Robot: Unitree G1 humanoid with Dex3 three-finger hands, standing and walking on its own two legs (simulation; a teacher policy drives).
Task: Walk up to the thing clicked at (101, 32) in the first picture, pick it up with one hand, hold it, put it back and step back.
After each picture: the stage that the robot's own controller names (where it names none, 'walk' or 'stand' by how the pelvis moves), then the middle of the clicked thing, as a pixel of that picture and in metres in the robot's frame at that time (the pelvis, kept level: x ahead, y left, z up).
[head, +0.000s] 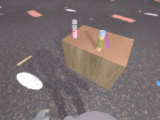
stand; (100, 41) +0.88 -0.11 -0.03
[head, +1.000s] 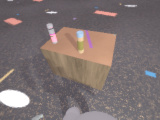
walk; (80, 42) +0.76 +0.15 -0.01
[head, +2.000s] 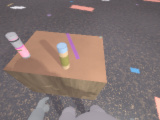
stand; (64, 57) +0.48 +0.21 +0.01
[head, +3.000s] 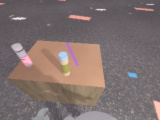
stand; (64, 64) +0.47 +0.22 -0.03
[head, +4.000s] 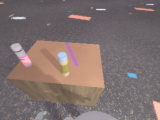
stand; (64, 65) +0.46 +0.22 -0.03
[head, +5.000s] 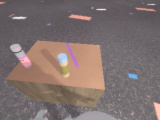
stand; (64, 66) +0.45 +0.22 -0.03
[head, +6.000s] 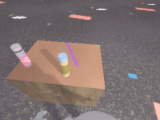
stand; (64, 66) +0.45 +0.22 -0.03
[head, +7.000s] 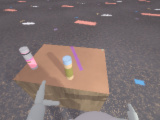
rise first; (68, 68) +0.45 +0.20 -0.03
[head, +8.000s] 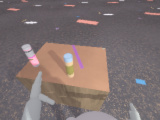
go down; (69, 66) +0.47 +0.20 -0.02
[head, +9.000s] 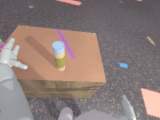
go down; (59, 58) +0.45 +0.19 +0.04
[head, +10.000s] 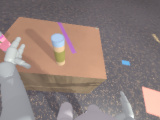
close in; (59, 52) +0.47 +0.19 +0.05
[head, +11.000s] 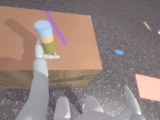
close; (48, 43) +0.50 +0.20 +0.09
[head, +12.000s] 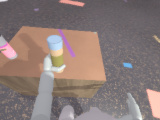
lift; (57, 57) +0.40 +0.19 +0.12
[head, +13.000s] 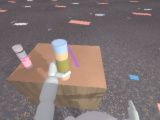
lift; (62, 62) +0.33 +0.16 +0.19
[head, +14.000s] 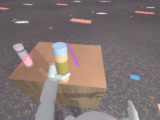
hold; (62, 64) +0.33 +0.17 +0.17
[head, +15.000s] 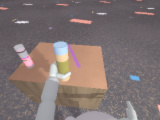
hold; (62, 63) +0.33 +0.17 +0.16
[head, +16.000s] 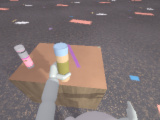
crouch; (62, 64) +0.33 +0.17 +0.16
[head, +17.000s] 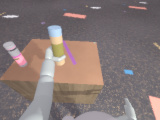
crouch; (57, 47) +0.45 +0.20 +0.18
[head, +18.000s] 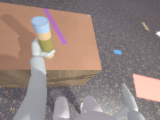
lower; (45, 41) +0.50 +0.22 +0.08
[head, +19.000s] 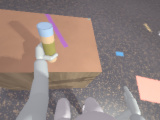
lower; (48, 45) +0.49 +0.20 +0.08
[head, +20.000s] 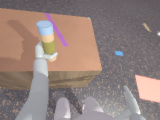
lower; (48, 44) +0.50 +0.21 +0.08
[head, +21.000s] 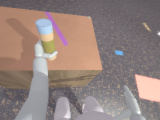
lower; (48, 43) +0.50 +0.21 +0.09
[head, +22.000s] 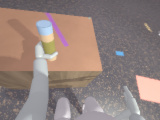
loosen; (48, 44) +0.50 +0.21 +0.08
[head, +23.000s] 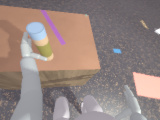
withdraw; (43, 45) +0.48 +0.22 +0.08
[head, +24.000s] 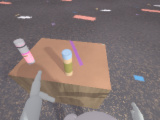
sink last; (67, 64) +0.45 +0.19 +0.02
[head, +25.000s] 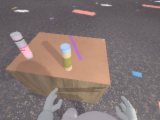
stand; (66, 58) +0.47 +0.20 +0.03
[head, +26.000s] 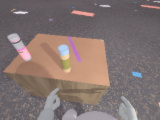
stand; (65, 60) +0.46 +0.20 +0.04
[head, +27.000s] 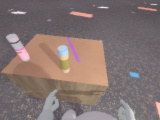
stand; (64, 60) +0.46 +0.20 +0.03
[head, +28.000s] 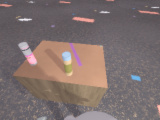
stand; (67, 64) +0.48 +0.20 -0.03
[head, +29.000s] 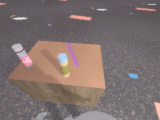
stand; (64, 66) +0.45 +0.22 -0.03
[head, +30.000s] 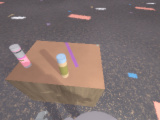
stand; (63, 66) +0.44 +0.23 -0.03
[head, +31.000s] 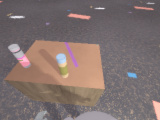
walk; (63, 66) +0.44 +0.23 -0.03
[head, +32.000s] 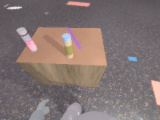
walk; (68, 47) +0.61 +0.22 -0.01
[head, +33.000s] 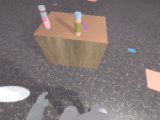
walk; (77, 24) +0.93 +0.18 +0.00
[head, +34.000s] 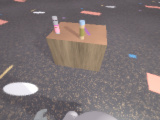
stand; (82, 30) +1.09 +0.17 -0.02
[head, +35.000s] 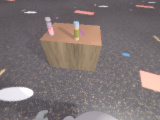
stand; (76, 31) +1.07 +0.20 -0.03
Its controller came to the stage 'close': yes
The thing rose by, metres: 0.21
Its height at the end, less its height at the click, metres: +0.00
